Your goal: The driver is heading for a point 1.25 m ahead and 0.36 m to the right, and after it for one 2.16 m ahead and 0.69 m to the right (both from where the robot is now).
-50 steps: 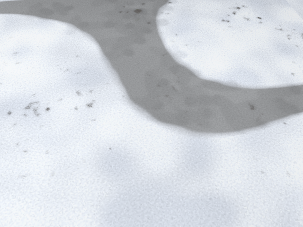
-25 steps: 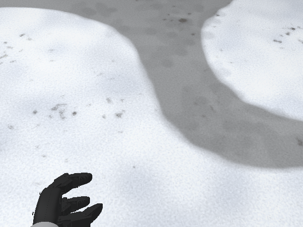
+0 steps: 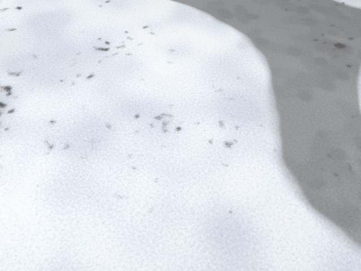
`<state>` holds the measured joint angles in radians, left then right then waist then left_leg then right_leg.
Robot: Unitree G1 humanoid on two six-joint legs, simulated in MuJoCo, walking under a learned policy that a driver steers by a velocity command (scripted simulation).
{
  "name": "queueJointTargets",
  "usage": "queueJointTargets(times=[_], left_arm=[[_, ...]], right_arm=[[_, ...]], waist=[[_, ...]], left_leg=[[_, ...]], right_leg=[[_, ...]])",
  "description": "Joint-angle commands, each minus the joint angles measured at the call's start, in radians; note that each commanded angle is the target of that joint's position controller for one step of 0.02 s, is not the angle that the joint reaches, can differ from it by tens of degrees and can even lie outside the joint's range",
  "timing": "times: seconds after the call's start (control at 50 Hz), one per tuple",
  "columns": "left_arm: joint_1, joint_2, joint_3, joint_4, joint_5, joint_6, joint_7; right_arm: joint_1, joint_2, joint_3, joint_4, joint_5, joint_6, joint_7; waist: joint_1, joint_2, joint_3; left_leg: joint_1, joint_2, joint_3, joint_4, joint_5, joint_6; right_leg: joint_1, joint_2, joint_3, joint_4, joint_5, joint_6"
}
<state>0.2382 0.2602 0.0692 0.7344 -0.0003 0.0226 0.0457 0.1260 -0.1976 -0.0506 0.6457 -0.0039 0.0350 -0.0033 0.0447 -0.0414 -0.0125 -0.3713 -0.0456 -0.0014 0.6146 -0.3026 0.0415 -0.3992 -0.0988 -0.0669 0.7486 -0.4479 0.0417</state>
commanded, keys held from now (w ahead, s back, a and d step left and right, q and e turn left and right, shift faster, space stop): no key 0.08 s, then w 0.92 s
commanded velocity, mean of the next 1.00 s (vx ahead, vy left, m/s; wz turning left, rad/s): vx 0.34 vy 0.00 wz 0.05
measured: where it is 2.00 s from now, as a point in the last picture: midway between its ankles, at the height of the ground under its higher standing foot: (224, 172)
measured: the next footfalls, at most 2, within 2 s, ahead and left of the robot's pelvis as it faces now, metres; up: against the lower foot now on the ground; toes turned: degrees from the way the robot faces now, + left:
right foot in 0.38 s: +0.11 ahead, -0.14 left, +0.00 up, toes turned -1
left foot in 0.84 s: +0.47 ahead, +0.06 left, +0.00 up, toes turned +0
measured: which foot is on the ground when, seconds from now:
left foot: down 0.00-0.38, up 0.40-0.82, down 0.84-1.00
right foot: up 0.00-0.36, down 0.38-0.84, up 0.86-1.00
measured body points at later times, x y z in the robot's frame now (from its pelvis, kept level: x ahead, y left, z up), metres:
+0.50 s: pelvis +0.12 -0.05 +0.01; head +0.14 -0.07 +0.46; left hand +0.19 +0.22 -0.11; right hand +0.21 -0.32 -0.12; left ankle +0.07 +0.09 -0.64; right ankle +0.07 -0.14 -0.72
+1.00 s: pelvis +0.39 -0.02 +0.01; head +0.42 -0.03 +0.46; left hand +0.46 +0.25 -0.11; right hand +0.52 -0.28 -0.10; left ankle +0.43 +0.06 -0.72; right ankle +0.31 -0.17 -0.63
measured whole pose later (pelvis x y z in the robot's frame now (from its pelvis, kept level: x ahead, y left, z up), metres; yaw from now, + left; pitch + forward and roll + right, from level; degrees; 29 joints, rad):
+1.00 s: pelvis +0.39 -0.02 +0.01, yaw -1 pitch +2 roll +2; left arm 0.27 0.26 0.06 0.87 -0.02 -0.09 0.00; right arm 0.18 -0.23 -0.06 0.78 0.00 -0.08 0.03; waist 0.01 -0.03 0.03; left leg -0.30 -0.09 0.05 0.38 -0.12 0.09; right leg -0.49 -0.07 0.06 1.20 -0.33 -0.04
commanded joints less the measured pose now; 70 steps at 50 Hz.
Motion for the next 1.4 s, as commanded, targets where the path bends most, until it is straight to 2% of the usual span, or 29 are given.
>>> queueJointTargets(times=[0.02, 0.06, 0.14, 0.18, 0.26, 0.36, 0.38, 0.4, 0.42, 0.44, 0.48, 0.54, 0.62, 0.76, 0.8, 0.82, 0.84, 0.86, 0.88, 0.9, 0.94, 0.98, 1.06, 1.18, 1.28, 1.32, 1.36, 1.38, 1.4], left_arm=[[-0.105, 0.111, 0.020, -0.120, -0.013, -0.021, -0.005], [-0.033, 0.090, 0.023, -0.064, 0.003, -0.004, 0.003], [-0.021, 0.043, 0.010, -0.018, -0.006, -0.001, -0.013], [-0.097, 0.072, 0.015, -0.043, -0.022, -0.021, -0.009], [-0.173, 0.063, 0.009, -0.061, -0.030, -0.073, -0.017], [0.057, 0.048, 0.023, 0.061, -0.014, -0.103, -0.049], [0.169, 0.082, 0.038, 0.094, -0.013, -0.105, -0.044], [0.306, 0.211, 0.069, 0.114, -0.010, -0.114, -0.038], [0.343, 0.208, 0.064, 0.109, -0.001, -0.128, -0.054], [0.255, 0.173, 0.049, 0.087, 0.003, -0.138, -0.055], [0.134, 0.114, 0.026, 0.058, 0.004, -0.135, -0.054], [0.115, 0.088, 0.013, 0.081, -0.006, -0.121, -0.056], [0.150, 0.086, 0.007, 0.125, -0.026, -0.115, -0.033], [0.237, 0.118, 0.014, 0.192, -0.034, -0.099, -0.027], [0.226, 0.151, 0.027, 0.186, -0.030, -0.087, -0.025], [0.191, 0.152, 0.025, 0.176, -0.026, -0.082, -0.025], [0.139, 0.144, 0.018, 0.145, -0.008, -0.087, -0.025], [0.306, -0.010, -0.030, 0.136, 0.000, -0.103, -0.045], [0.262, 0.100, -0.003, 0.162, -0.027, -0.131, -0.058], [0.132, 0.149, 0.014, 0.107, -0.052, -0.139, -0.062], [0.034, 0.114, 0.013, 0.077, -0.020, -0.136, -0.046], [0.081, 0.082, 0.016, 0.077, -0.010, -0.117, -0.038], [-0.010, 0.053, 0.005, 0.030, -0.002, -0.098, -0.029], [-0.196, 0.044, -0.014, -0.017, -0.015, -0.105, -0.053], [-0.298, 0.073, -0.015, -0.088, -0.025, -0.101, -0.085], [-0.249, 0.097, -0.005, -0.094, -0.019, -0.100, -0.096], [0.016, 0.176, 0.043, -0.026, -0.018, -0.097, -0.090], [0.161, 0.294, 0.077, -0.016, -0.009, -0.095, -0.079], [0.173, 0.289, 0.069, -0.022, -0.031, -0.099, -0.084]], right_arm=[[0.057, -0.092, -0.020, -0.020, -0.042, -0.034, 0.000], [-0.007, -0.091, -0.021, -0.011, -0.008, -0.038, -0.002], [0.030, -0.099, -0.029, 0.038, -0.003, -0.029, -0.001], [0.104, -0.166, -0.051, 0.061, 0.008, -0.029, -0.004], [0.160, -0.148, -0.051, 0.089, 0.017, -0.058, -0.021], [0.099, -0.117, -0.047, 0.085, 0.029, -0.068, -0.011], [0.051, -0.069, -0.031, 0.068, 0.016, -0.083, -0.010], [0.035, -0.008, -0.016, 0.028, 0.011, -0.110, -0.009], [0.012, -0.085, -0.034, 0.010, 0.027, -0.133, -0.010], [-0.012, -0.131, -0.047, 0.004, 0.046, -0.143, -0.010], [-0.013, -0.122, -0.043, 0.021, 0.021, -0.136, -0.013], [0.042, -0.096, -0.044, 0.030, 0.007, -0.116, -0.001], [-0.115, -0.041, -0.020, -0.030, 0.011, -0.116, 0.017], [-0.279, -0.068, -0.025, -0.101, 0.028, -0.128, 0.050], [-0.175, -0.119, -0.044, -0.076, 0.020, -0.129, 0.054], [-0.010, -0.152, -0.062, -0.030, 0.021, -0.133, 0.049], [0.220, -0.216, -0.079, 0.033, 0.010, -0.132, 0.038], [0.287, -0.288, -0.087, 0.063, 0.004, -0.137, 0.042], [0.326, -0.185, -0.065, 0.075, 0.006, -0.127, 0.031], [0.205, -0.152, -0.051, 0.074, 0.013, -0.120, 0.022], [0.070, -0.121, -0.037, 0.063, 0.009, -0.127, 0.022], [0.037, -0.108, -0.031, 0.073, -0.001, -0.138, 0.027], [0.079, -0.147, -0.040, 0.118, 0.011, -0.148, 0.017], [0.164, -0.201, -0.046, 0.163, 0.019, -0.145, 0.011], [0.218, -0.226, -0.054, 0.205, 0.021, -0.126, 0.007], [0.191, -0.244, -0.058, 0.202, 0.023, -0.112, -0.001], [0.174, -0.232, -0.051, 0.182, 0.015, -0.095, -0.015], [0.230, -0.175, -0.028, 0.136, -0.002, -0.106, -0.019], [0.247, -0.116, 0.000, 0.124, -0.015, -0.138, -0.007]], waist=[[-0.049, 0.197, -0.116], [-0.015, 0.167, -0.098], [-0.032, 0.166, -0.084], [-0.086, 0.190, 0.012], [-0.114, 0.188, 0.036], [0.016, 0.136, -0.040], [0.066, 0.075, -0.042], [0.087, -0.224, -0.070], [0.107, -0.256, -0.078], [0.070, -0.142, 0.023], [0.014, -0.028, 0.057], [-0.039, -0.048, 0.029], [-0.001, -0.034, 0.056], [0.019, -0.075, 0.092], [-0.050, -0.106, -0.011], [-0.148, -0.094, -0.095], [-0.236, -0.042, -0.244], [-0.142, 0.264, -0.445], [-0.193, 0.233, -0.464], [-0.170, 0.203, -0.250], [-0.093, 0.028, -0.076], [-0.025, 0.063, -0.047], [-0.023, 0.083, 0.028], [-0.100, 0.089, 0.043], [-0.120, 0.094, 0.071], [-0.080, 0.116, 0.036], [0.043, 0.086, -0.123], [0.059, -0.086, -0.259], [0.037, -0.236, -0.371]], left_leg=[[0.272, 0.367, -0.429, -0.237, 0.465, 0.260], [0.232, 0.300, -0.335, -0.221, 0.448, 0.190], [0.124, 0.205, -0.232, -0.274, 0.069, 0.154], [0.148, 0.243, -0.347, -0.352, -0.214, 0.188], [0.264, 0.302, -0.419, -0.346, -0.187, 0.211], [-0.026, 0.194, -0.234, -0.191, -0.131, 0.131], [-0.165, 0.137, -0.158, -0.029, -0.114, 0.081], [-0.415, -0.003, 0.017, 0.419, -0.136, -0.007], [-0.621, -0.020, -0.074, 0.593, -0.295, -0.007], [-0.742, 0.038, -0.121, 0.670, -0.215, 0.017], [-0.707, 0.117, -0.100, 0.617, 0.002, 0.027], [-0.499, 0.128, -0.044, 0.479, 0.171, -0.008], [-0.329, 0.074, 0.032, 0.134, 0.394, -0.031], [-0.266, 0.027, 0.040, -0.111, 0.312, 0.039], [-0.085, -0.021, 0.075, -0.111, 0.201, 0.090], [0.149, -0.027, 0.074, -0.147, 0.263, 0.130], [0.526, 0.120, -0.080, -0.083, 0.358, 0.186], [0.915, 0.424, -0.609, -0.141, 0.187, 0.374], [0.889, 0.423, -0.727, -0.252, 0.071, 0.357], [0.726, 0.380, -0.558, -0.299, 0.093, 0.305], [0.397, 0.303, -0.365, -0.369, 0.253, 0.254], [0.240, 0.263, -0.296, -0.435, 0.277, 0.245], [0.135, 0.242, -0.190, -0.504, 0.291, 0.245], [0.193, 0.210, -0.038, -0.491, 0.293, 0.166], [0.413, 0.306, -0.023, -0.415, 0.331, 0.134], [0.453, 0.308, 0.012, -0.311, 0.572, 0.105], [0.350, 0.233, 0.108, 0.041, 0.797, 0.047], [-0.022, 0.138, 0.147, 0.431, 0.489, -0.020], [-0.323, -0.030, 0.003, 0.687, -0.224, -0.059]], right_leg=[[-0.234, -0.010, 0.150, 0.196, -0.134, 0.038], [-0.188, -0.015, 0.155, 0.183, -0.053, 0.051], [-0.043, 0.037, 0.065, 0.103, 0.086, 0.043], [-0.156, 0.058, 0.051, 0.104, 0.034, 0.011], [-0.257, 0.036, 0.091, 0.021, -0.001, -0.049], [0.245, 0.128, -0.007, -0.149, 0.186, -0.089], [0.385, 0.066, 0.086, -0.190, 0.162, -0.121], [0.571, -0.179, 0.495, -0.356, 0.162, -0.243], [0.630, -0.323, 0.835, -0.495, 0.046, -0.382], [0.623, -0.316, 0.780, -0.491, 0.027, -0.375], [0.512, -0.234, 0.557, -0.488, 0.195, -0.296], [0.357, -0.132, 0.310, -0.515, 0.582, -0.221], [0.257, -0.036, 0.121, -0.550, 0.684, -0.167], [0.457, -0.133, 0.162, -0.499, 0.814, -0.195], [0.504, -0.136, 0.142, -0.334, 1.154, -0.188], [0.437, -0.108, 0.123, -0.148, 1.247, -0.174], [0.197, -0.061, 0.111, 0.136, 0.995, -0.148], [-0.211, 0.135, 0.138, 0.552, 0.052, -0.091], [-0.305, 0.135, 0.275, 0.661, -0.111, -0.105], [-0.393, 0.080, 0.232, 0.662, -0.035, -0.109], [-0.315, -0.009, 0.173, 0.524, 0.107, -0.095], [-0.208, -0.042, 0.171, 0.455, 0.154, -0.077], [-0.262, -0.068, 0.136, 0.277, 0.265, -0.027], [-0.201, -0.015, 0.084, -0.077, 0.575, -0.039], [-0.283, 0.014, 0.094, -0.161, 0.422, -0.101], [-0.197, 0.055, 0.048, -0.179, 0.320, -0.136], [0.191, 0.128, 0.012, -0.216, 0.351, -0.186], [0.587, -0.098, 0.394, -0.210, 0.347, -0.317], [0.800, -0.244, 0.864, -0.406, 0.195, -0.448]])
Keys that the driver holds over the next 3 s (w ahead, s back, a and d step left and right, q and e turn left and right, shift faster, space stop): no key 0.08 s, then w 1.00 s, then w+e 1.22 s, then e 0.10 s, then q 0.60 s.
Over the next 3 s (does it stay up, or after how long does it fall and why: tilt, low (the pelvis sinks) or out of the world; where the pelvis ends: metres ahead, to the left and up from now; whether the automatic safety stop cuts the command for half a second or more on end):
stays up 1.22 -0.36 0.01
